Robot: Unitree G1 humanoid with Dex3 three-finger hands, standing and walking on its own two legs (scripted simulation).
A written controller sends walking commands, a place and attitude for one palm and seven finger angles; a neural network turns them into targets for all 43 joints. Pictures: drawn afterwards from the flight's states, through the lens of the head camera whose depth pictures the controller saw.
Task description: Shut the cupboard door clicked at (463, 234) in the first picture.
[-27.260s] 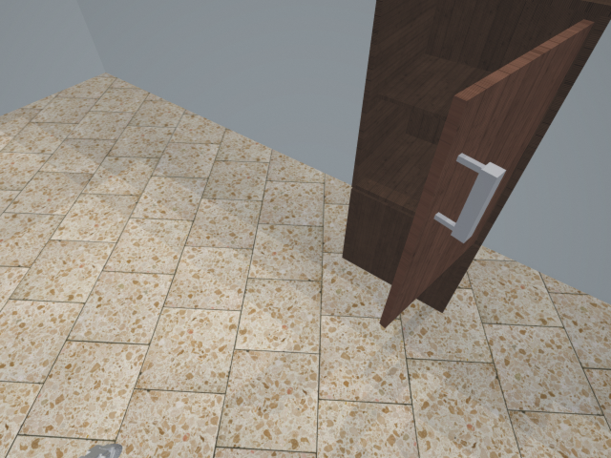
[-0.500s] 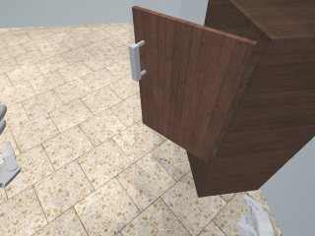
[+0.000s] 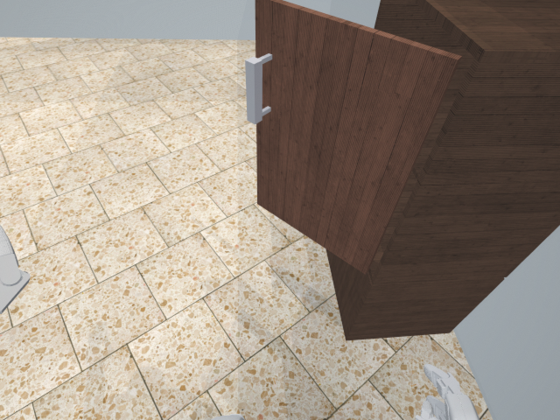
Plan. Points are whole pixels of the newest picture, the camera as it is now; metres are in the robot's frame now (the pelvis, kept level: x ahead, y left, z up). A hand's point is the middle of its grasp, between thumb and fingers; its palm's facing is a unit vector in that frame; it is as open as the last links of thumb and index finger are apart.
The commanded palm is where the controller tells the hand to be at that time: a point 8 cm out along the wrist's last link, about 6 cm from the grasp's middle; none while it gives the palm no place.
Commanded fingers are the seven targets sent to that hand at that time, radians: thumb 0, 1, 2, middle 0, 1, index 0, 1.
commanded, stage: step back with the hand held close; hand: left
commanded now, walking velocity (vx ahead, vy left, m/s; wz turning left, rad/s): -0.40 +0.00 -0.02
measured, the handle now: (260, 88) +0.75 +0.10 +0.10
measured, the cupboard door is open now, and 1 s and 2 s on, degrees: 45 45 45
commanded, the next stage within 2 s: stop stepping back and stand still in 0.46 s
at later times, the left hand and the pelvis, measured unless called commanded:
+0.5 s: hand (13, 341) +0.14 +0.24 +0.19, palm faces +0.32 -0.84 -0.44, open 7.4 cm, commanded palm +0.06 +0.29 +0.20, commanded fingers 0.00 0.90 0.90 -0.20 -0.30 -0.20 -0.30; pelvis -0.10 +0.00 +0.01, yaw -4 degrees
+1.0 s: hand out of the picture +0.05 +0.28 +0.20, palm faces +0.28 -0.85 -0.44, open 7.4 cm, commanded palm +0.00 +0.33 +0.20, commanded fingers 0.00 0.90 0.90 -0.20 -0.30 -0.20 -0.30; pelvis -0.16 +0.04 +0.03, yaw -4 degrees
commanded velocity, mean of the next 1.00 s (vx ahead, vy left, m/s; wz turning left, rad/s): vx -0.14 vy -0.02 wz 0.00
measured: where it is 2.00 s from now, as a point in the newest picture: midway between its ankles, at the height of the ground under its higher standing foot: outside the picture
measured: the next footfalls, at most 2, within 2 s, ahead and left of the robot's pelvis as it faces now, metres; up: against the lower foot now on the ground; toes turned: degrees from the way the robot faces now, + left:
right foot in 0.40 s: -0.16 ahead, -0.13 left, +0.00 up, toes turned -2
right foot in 0.98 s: -0.16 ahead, -0.05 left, +0.00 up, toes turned -6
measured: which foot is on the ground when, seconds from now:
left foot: down 0.00-1.00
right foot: down 0.00-0.14, up 0.16-0.38, down 0.40-0.78, up 0.80-0.96, down 0.98-1.00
